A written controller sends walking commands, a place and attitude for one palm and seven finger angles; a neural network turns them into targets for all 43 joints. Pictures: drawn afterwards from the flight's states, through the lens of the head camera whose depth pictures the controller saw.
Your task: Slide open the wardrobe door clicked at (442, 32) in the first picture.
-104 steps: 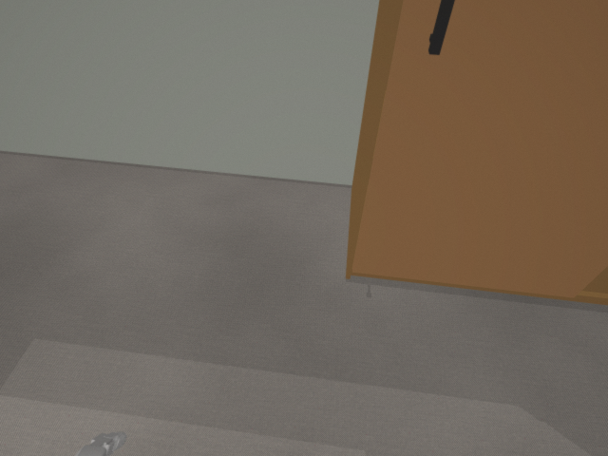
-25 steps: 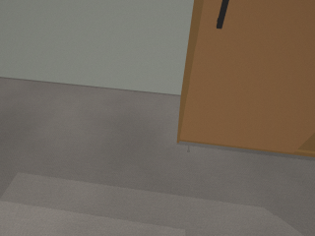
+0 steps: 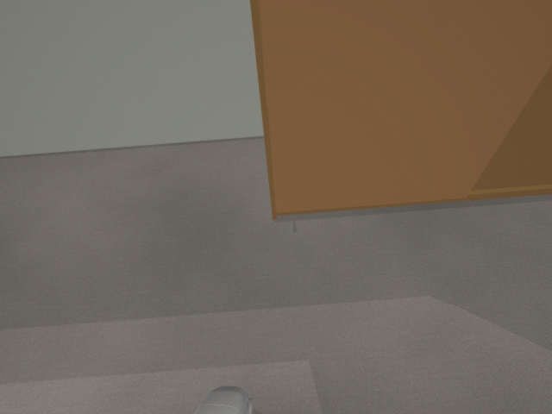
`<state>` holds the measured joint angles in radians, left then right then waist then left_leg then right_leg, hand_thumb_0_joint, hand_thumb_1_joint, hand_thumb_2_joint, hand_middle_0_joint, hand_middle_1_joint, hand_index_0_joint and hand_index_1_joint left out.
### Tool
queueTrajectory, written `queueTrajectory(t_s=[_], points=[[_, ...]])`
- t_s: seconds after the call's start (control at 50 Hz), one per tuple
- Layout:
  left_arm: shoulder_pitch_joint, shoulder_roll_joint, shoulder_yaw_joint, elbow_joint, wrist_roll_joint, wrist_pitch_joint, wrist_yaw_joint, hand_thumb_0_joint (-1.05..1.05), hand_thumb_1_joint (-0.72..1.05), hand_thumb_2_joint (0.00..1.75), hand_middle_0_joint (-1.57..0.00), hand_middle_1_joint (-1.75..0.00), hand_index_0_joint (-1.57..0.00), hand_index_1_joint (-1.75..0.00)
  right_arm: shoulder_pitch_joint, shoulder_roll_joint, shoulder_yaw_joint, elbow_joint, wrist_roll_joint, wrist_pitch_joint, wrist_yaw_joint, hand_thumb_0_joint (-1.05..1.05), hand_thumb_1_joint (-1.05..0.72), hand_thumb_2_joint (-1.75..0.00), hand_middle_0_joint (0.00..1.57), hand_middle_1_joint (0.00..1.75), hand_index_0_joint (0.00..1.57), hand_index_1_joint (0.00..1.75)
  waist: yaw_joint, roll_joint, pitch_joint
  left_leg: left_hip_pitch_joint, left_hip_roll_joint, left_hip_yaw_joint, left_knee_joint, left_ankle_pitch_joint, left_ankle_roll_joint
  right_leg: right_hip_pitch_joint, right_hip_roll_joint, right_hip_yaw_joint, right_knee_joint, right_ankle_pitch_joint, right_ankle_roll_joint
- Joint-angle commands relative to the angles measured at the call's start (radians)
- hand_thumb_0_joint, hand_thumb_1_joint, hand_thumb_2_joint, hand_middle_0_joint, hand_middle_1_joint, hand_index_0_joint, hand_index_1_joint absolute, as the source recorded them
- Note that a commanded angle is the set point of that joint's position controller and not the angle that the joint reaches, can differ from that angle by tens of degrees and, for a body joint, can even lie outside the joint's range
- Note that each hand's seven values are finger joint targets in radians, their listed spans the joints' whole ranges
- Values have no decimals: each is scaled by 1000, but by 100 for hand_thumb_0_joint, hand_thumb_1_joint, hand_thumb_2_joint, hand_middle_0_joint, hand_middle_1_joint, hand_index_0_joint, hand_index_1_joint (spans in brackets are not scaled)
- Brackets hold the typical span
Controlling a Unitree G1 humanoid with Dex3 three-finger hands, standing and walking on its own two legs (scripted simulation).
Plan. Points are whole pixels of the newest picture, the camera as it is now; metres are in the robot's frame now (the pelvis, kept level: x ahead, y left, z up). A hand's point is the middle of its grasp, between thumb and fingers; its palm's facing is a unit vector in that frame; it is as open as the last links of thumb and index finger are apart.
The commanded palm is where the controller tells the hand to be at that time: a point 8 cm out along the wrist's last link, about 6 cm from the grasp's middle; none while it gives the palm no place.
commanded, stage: walk to a spot facing it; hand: left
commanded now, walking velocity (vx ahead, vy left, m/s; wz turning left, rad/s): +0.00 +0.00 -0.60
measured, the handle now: out of the picture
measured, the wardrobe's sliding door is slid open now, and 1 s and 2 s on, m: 0.00 0.00 0.00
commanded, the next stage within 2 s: turn to face it in 1.86 s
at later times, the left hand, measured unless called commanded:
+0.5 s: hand out of the picture +0.08 +0.25 -0.16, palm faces -0.21 -0.95 -0.23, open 7.4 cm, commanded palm none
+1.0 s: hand out of the picture +0.11 +0.14 -0.15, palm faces -0.54 -0.81 -0.23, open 7.4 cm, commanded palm none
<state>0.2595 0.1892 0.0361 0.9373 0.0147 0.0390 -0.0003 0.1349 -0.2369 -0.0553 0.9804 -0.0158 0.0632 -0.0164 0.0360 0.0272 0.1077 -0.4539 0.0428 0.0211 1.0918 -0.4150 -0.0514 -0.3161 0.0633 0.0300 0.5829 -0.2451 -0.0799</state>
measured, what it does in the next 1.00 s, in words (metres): steps on the spot, turning right: left foot, then right foot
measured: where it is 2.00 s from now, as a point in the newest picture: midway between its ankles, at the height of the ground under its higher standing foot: (338, 412)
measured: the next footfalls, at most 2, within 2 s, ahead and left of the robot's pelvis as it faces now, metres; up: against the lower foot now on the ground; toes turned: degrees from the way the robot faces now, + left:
left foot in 0.40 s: +0.02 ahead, +0.15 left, +0.00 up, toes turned -15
right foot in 0.82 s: -0.10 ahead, -0.08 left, +0.00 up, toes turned -35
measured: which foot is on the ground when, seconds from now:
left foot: up 0.00-0.38, down 0.40-0.82, up 0.84-1.00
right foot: down 0.00-0.40, up 0.42-0.80, down 0.82-1.00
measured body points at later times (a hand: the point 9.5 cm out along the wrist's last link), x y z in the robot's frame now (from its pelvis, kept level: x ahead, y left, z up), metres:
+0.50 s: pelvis -0.04 +0.06 +0.01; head -0.02 +0.08 +0.46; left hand +0.10 +0.30 -0.14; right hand -0.03 -0.22 -0.11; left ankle -0.02 +0.16 -0.73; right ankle -0.03 -0.07 -0.67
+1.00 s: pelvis -0.06 +0.02 +0.01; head -0.05 +0.00 +0.46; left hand +0.14 +0.18 -0.13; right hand -0.19 -0.21 -0.14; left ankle +0.03 +0.13 -0.66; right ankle -0.13 -0.06 -0.73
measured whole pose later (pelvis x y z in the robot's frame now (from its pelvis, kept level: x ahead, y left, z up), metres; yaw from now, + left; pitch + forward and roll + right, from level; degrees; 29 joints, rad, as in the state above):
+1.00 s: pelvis -0.06 +0.02 +0.01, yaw -36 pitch +0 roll +0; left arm 0.25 0.19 0.04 0.92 0.02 0.00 -0.02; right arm 0.27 -0.26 -0.07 0.97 -0.04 0.05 0.02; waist -0.01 0.03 0.03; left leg -0.51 0.12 0.07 1.05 -0.34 -0.07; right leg -0.18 0.02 0.01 0.46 -0.27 -0.03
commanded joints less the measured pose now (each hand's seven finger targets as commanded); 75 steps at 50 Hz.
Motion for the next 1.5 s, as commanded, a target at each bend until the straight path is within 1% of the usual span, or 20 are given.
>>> queueTrajectory(t_s=[0.0,0.24,0.34,0.38,0.4,0.44,0.5,0.62,0.7,0.76,0.78,0.8,0.82,0.94,1.18,1.22,1.24,1.26,1.38,1.48], points=[[17,215,64,-77,0,-31,17,0,90,90,-20,-30,-20,-30,-2,-101,-32,-88,-1,-33,-5,0,-90,-90,20,30,20,30,-15,-110,-160,-76,22,-54,32,87,-19,141,-243,358,-276,169,-67],[36,232,80,-82,14,-11,11,0,90,90,-20,-30,-20,-30,-26,-98,-23,-132,9,-46,-18,0,-90,-90,20,30,20,30,17,-164,-177,38,-30,-67,-312,-16,1,126,-208,516,-299,89,-92],[-70,232,82,-117,10,5,7,0,90,90,-20,-30,-20,-30,178,-114,-31,-91,22,-67,-30,0,-90,-90,20,30,20,30,-72,-167,-214,423,-53,-50,-720,116,58,-93,-105,459,-262,-21,24],[-58,139,71,-140,-4,9,-11,0,90,90,-20,-30,-20,-30,143,-242,-53,-121,1,-71,-40,0,-90,-90,20,30,20,30,-68,274,-139,481,354,-458,-941,-68,157,-405,98,149,205,-272,114],[-77,185,86,-145,9,8,-11,0,90,90,-20,-30,-20,-30,50,-248,-47,-163,7,-64,-37,0,-90,-90,20,30,20,30,-47,200,-88,255,451,-463,-946,-21,203,-342,3,108,399,-252,136],[-9,207,106,-95,25,22,-24,0,90,90,-20,-30,-20,-30,-73,-143,-17,-190,-4,-70,-34,0,-90,-90,20,30,20,30,31,99,-46,89,296,-254,-897,99,188,-224,-12,86,634,-131,150],[10,158,86,-91,19,28,-40,0,90,90,-20,-30,-20,-30,-51,-139,-16,-187,-5,-77,-30,0,-90,-90,20,30,20,30,27,90,-46,162,198,-68,-839,205,161,-269,-33,12,675,-80,161],[-159,115,57,-141,7,16,-41,0,90,90,-20,-30,-20,-30,182,-168,-38,-108,-11,-77,-23,0,-90,-90,20,30,20,30,-90,147,-79,401,277,-60,-746,522,210,-243,-93,-67,310,-197,162],[-133,114,52,-132,3,9,-38,0,90,90,-20,-30,-20,-30,160,-199,-53,-104,-11,-70,-12,0,-90,-90,20,30,20,30,-81,201,-110,350,303,-1,-678,590,188,-86,-76,-113,152,-193,133],[-23,137,61,-95,5,-5,-41,0,90,90,-20,-30,-20,-30,138,-194,-51,-102,-9,-64,-4,0,-90,-90,20,30,20,30,-14,124,-182,213,282,90,-527,227,97,187,-61,-137,-113,-54,97],[48,223,78,-71,14,-20,-33,0,90,90,-20,-30,-20,-30,149,-137,-36,-113,1,-59,4,0,-90,-90,20,30,20,30,19,-106,-221,10,205,187,-306,-8,26,393,-215,54,-247,-125,40],[108,343,98,-56,14,-27,-13,0,90,90,-20,-30,-20,-30,75,-57,-10,-171,-3,-57,14,0,-90,-90,20,30,20,30,67,-394,-175,-288,62,171,-28,-278,-26,427,-452,494,-359,-143,-69],[153,336,102,-53,-2,-23,1,0,90,90,-20,-30,-20,-30,-18,-116,-17,-202,-11,-54,12,0,-90,-90,20,30,20,30,103,-288,-138,-321,91,23,34,-194,-1,356,-467,487,-399,-258,-118],[15,210,65,-63,4,-71,-1,0,90,90,-20,-30,-20,-30,59,-92,-31,-123,-21,-68,36,0,-90,-90,20,30,20,30,-21,-150,-56,-190,98,35,-41,127,-27,176,-273,241,-375,-112,-73],[37,224,71,-23,13,-81,4,0,90,90,-20,-30,-20,-30,61,-68,-27,-149,-1,-115,32,0,-90,-90,20,30,20,30,-42,-162,-44,155,26,60,-502,156,-8,52,-249,284,-277,-47,-72],[24,151,65,-29,3,-76,-5,0,90,90,-20,-30,-20,-30,312,-169,-48,-69,-9,-132,4,0,-90,-90,20,30,20,30,-146,95,-166,536,123,-52,-679,82,13,-120,-97,165,87,-30,-1],[75,80,50,-44,-8,-70,-18,0,90,90,-20,-30,-20,-30,417,-277,-69,-45,-21,-134,-2,0,-90,-90,20,30,20,30,-160,403,-239,656,429,-424,-829,-112,79,-328,28,-6,438,-333,66],[43,106,54,-55,3,-68,-17,0,90,90,-20,-30,-20,-30,390,-271,-56,-52,-16,-119,-4,0,-90,-90,20,30,20,30,-144,318,-179,517,489,-536,-930,-295,121,-358,-23,40,587,-319,61],[68,57,67,13,20,-31,-44,0,90,90,-20,-30,-20,-30,206,-60,-5,-58,-4,-151,-14,0,-90,-90,20,30,20,30,-20,102,-19,256,280,-11,-914,146,2,-301,-129,-6,697,50,92],[22,37,73,-6,23,-11,-41,0,90,90,-20,-30,-20,-30,280,-30,-8,-16,2,-158,-22,0,-90,-90,20,30,20,30,-25,60,-33,365,288,109,-891,359,26,-408,-147,-24,681,122,116]])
